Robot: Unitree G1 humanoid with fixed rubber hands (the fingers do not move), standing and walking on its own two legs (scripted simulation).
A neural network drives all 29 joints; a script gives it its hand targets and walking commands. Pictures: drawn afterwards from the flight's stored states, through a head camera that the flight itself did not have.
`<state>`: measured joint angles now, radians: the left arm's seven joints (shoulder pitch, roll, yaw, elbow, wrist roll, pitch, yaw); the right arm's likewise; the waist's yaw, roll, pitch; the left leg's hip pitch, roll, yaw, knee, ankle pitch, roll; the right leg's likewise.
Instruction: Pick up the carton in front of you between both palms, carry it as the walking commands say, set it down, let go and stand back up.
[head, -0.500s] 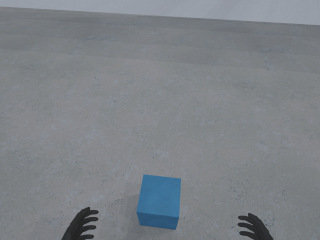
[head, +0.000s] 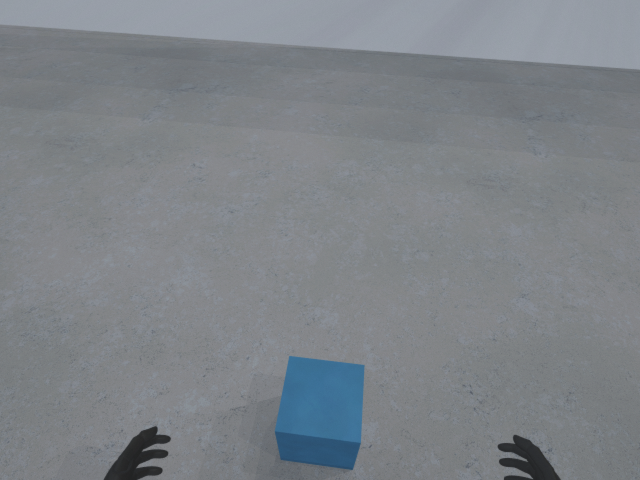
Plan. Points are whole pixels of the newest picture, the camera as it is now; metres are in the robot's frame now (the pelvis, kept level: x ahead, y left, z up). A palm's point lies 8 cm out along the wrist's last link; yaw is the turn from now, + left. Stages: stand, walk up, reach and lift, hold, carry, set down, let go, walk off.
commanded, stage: stand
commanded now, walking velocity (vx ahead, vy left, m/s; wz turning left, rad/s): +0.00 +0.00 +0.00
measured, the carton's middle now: (321, 413) +0.45 +0.02 -0.65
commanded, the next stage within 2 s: none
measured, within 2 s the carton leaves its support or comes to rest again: neither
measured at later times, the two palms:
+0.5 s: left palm out of the picture +0.13 +0.29 -0.09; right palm out of the picture +0.14 -0.28 -0.09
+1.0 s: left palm out of the picture +0.09 +0.30 -0.09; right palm out of the picture +0.10 -0.30 -0.09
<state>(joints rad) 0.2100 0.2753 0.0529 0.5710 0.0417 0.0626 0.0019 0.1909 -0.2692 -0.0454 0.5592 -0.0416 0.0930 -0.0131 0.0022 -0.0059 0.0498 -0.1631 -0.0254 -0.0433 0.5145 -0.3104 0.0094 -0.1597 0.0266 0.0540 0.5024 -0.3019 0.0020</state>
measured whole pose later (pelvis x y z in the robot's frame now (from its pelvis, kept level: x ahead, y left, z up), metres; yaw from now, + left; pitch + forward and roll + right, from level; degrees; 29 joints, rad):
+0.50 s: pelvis +0.01 +0.00 +0.00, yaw +0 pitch -1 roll +0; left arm 0.19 0.34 0.03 0.77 0.03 0.01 0.03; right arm 0.16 -0.34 -0.03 0.80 -0.04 0.00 -0.03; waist 0.00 0.00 0.01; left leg -0.16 -0.03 -0.04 0.48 -0.30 0.01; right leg -0.16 0.01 0.05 0.47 -0.30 0.01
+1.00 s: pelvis -0.01 +0.00 +0.01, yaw +1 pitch -2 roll +0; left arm 0.17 0.36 0.02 0.90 0.03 0.00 0.02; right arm 0.15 -0.37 -0.02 0.93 -0.03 -0.01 -0.02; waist 0.00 0.00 0.02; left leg -0.12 -0.02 -0.05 0.40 -0.24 0.00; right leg -0.12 0.02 0.04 0.40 -0.24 0.00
